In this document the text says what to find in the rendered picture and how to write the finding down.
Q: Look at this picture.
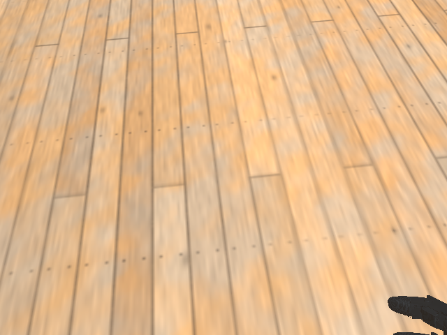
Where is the robot right hand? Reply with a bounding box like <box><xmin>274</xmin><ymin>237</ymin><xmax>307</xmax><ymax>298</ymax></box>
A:
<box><xmin>388</xmin><ymin>295</ymin><xmax>447</xmax><ymax>335</ymax></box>

